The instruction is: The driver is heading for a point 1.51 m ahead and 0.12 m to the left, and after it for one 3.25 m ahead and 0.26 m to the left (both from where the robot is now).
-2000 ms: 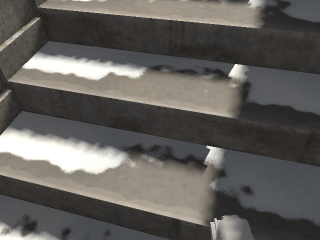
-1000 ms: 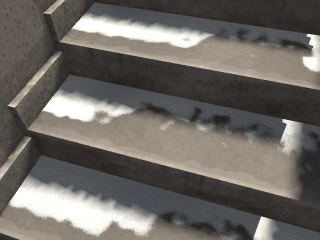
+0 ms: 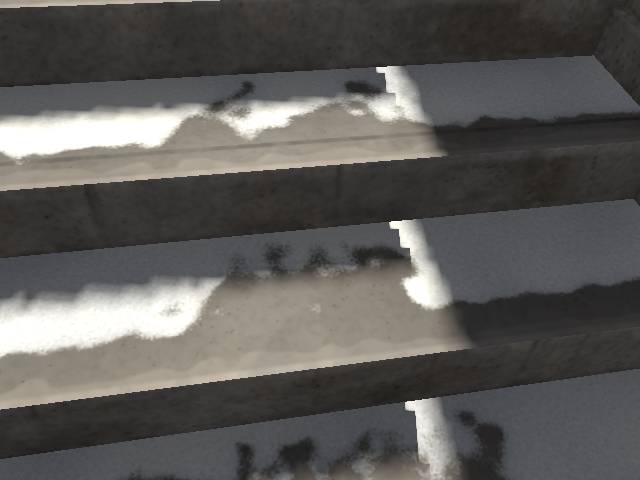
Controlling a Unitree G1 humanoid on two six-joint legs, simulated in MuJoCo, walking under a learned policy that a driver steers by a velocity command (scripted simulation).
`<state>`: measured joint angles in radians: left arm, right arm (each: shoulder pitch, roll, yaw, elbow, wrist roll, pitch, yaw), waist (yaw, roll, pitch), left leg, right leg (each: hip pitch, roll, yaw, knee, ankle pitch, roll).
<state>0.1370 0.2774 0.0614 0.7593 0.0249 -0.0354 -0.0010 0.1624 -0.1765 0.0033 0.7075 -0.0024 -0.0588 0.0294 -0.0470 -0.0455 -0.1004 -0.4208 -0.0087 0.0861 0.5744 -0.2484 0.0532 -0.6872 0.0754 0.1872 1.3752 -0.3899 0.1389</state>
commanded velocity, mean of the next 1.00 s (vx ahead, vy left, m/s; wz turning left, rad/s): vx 0.00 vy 0.00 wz -0.04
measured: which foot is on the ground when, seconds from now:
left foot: down 0.00-1.00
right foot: up 0.00-0.10, down 0.12-1.00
